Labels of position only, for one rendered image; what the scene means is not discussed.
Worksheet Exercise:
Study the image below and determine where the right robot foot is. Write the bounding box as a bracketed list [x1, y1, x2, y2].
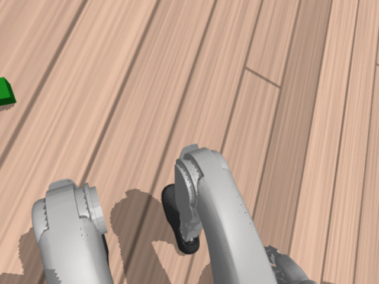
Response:
[162, 184, 200, 254]

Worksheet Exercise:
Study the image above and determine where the left robot foot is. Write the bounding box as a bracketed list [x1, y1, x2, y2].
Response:
[102, 234, 110, 268]

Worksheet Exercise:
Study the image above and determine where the small box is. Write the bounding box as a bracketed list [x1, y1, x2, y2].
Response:
[0, 77, 17, 106]

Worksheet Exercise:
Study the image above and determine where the right robot hand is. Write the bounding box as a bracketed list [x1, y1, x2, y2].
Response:
[264, 246, 309, 284]

